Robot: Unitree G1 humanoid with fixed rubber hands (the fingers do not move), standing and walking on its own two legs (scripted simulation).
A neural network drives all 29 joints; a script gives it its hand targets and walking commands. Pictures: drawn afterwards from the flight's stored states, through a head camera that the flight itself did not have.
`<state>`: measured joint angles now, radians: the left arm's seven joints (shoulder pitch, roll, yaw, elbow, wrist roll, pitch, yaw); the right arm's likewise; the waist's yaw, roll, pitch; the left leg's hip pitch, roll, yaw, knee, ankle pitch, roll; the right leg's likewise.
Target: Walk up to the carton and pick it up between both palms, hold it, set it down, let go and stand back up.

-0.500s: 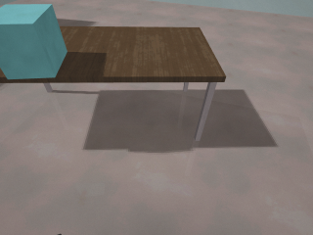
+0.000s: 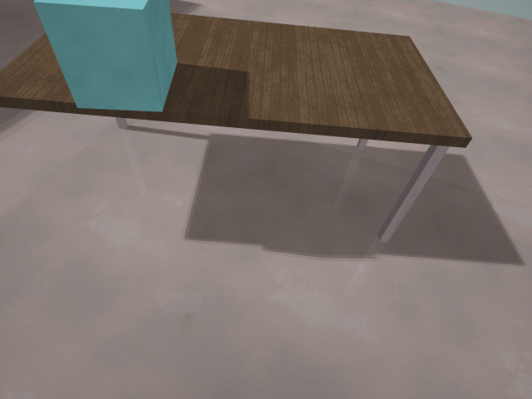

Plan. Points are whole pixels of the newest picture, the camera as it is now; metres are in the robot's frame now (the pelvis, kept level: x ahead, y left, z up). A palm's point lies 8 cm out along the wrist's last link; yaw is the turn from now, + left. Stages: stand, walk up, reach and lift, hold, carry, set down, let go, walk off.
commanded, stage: walk up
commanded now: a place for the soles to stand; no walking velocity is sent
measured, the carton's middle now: (121, 39) +1.07 +0.46 +0.03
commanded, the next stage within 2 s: none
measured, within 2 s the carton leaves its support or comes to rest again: neither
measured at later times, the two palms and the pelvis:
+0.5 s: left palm out of the picture +0.07 +0.53 -0.09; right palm (343, 354) +0.23 -0.11 -0.05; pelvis +0.07 +0.18 +0.01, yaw +8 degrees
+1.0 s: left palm out of the picture +0.15 +0.71 -0.09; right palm (234, 338) +0.25 +0.06 -0.05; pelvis +0.14 +0.37 +0.02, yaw +10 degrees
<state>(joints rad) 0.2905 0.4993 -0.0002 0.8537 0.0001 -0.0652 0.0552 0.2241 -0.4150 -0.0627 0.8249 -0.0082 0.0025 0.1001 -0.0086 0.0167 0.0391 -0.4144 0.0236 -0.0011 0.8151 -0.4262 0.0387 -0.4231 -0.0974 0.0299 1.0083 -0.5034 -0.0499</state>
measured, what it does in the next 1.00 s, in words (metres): steps to the left: right foot, then left foot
